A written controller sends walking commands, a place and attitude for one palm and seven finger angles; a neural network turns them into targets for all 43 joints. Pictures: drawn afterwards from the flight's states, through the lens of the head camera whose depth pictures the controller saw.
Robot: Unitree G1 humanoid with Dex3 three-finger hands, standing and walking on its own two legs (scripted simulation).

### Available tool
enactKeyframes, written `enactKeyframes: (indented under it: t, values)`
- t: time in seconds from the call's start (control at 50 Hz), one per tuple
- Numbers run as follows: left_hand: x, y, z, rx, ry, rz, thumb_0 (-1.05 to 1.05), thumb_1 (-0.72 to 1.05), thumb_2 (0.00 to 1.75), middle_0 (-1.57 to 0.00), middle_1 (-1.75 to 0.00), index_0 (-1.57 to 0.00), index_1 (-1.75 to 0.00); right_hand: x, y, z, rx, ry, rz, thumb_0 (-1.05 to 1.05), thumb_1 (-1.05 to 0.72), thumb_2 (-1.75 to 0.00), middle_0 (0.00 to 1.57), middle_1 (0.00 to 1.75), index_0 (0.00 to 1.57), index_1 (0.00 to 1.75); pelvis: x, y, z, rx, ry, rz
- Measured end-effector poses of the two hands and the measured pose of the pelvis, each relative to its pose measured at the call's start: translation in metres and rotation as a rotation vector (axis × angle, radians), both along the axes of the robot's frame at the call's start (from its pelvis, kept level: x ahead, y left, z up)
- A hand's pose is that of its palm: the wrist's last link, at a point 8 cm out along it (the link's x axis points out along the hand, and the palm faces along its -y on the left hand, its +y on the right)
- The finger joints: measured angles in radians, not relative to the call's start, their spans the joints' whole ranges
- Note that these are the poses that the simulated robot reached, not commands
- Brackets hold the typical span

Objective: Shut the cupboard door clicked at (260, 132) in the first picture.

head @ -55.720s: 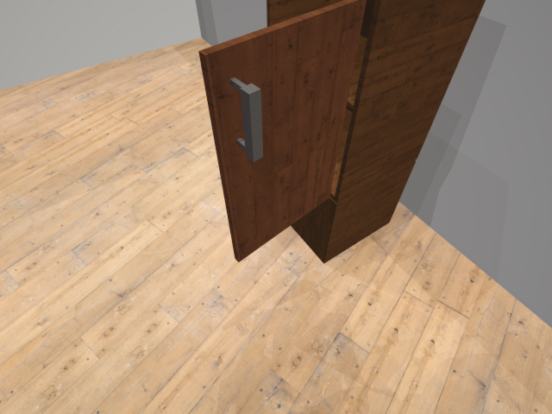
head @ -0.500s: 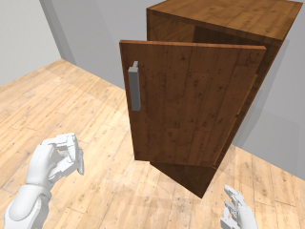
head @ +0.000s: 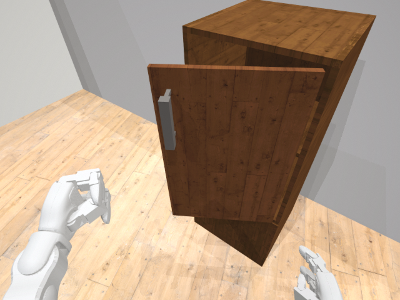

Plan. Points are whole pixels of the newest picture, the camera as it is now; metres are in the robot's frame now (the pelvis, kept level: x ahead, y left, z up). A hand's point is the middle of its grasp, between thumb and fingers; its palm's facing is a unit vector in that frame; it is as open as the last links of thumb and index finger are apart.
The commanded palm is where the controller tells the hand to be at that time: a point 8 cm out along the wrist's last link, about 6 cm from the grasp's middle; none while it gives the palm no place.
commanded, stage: raise the hand and make a fist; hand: left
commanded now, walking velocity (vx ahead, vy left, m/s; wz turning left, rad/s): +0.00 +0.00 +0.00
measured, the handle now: (169, 119) +0.48 +0.13 +0.13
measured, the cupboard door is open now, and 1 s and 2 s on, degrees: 31 31 29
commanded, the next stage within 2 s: bring the fist close to the handle in 0.04 s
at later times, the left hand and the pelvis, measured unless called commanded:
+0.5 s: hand (133, 181) +0.28 +0.16 +0.14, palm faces +0.00 -1.00 -0.03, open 3.1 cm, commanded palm +0.26 +0.20 +0.14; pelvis +0.01 +0.00 +0.00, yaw -1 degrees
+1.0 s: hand (164, 154) +0.35 +0.11 +0.15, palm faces -0.01 -1.00 +0.00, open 3.1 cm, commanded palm +0.33 +0.16 +0.14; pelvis +0.01 +0.00 +0.00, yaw -1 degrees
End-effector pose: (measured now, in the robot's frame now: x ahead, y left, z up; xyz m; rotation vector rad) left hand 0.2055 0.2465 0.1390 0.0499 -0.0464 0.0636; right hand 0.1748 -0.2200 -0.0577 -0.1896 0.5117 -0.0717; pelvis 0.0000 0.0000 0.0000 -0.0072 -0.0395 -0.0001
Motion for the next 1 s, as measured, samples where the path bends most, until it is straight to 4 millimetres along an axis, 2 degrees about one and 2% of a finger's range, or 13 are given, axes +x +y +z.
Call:
enactKeyframes:
  t: [0.22, 0.46, 0.68, 1.0]
  values:
    - [0.006, -0.007, 0.001, 0.007, 0.001, -0.009, 0.02, 0.90, 0.90, -1.31, -1.50, -1.30, -1.50, 0.000, -0.005, -0.005, 0.005, 0.009, -0.004, 0.01, -0.90, -0.90, 0.20, 0.30, 0.20, 0.30, 0.002, -0.005, 0.000, 0.000, 0.004, 0.003]
    - [0.048, -0.033, 0.002, -0.016, -0.008, -0.060, 0.02, 0.90, 0.90, -1.31, -1.50, -1.30, -1.50, 0.005, -0.002, -0.007, 0.016, 0.026, -0.011, 0.01, -0.90, -0.90, 0.20, 0.30, 0.20, 0.30, 0.010, -0.002, 0.000, 0.009, 0.015, -0.007]
    - [0.072, -0.049, 0.002, -0.027, 0.000, -0.059, 0.02, 0.90, 0.90, -1.31, -1.50, -1.30, -1.50, 0.008, 0.001, -0.009, 0.021, 0.072, -0.012, 0.01, -0.90, -0.90, 0.20, 0.30, 0.20, 0.30, 0.014, 0.001, 0.000, 0.009, 0.013, -0.010]
    - [0.121, -0.079, 0.007, -0.045, 0.022, -0.074, 0.02, 0.90, 0.90, -1.31, -1.50, -1.30, -1.50, -0.003, 0.000, -0.018, 0.033, 0.163, -0.039, 0.01, -0.91, -0.90, 0.20, 0.30, 0.20, 0.30, 0.013, 0.001, 0.002, 0.013, 0.017, -0.020]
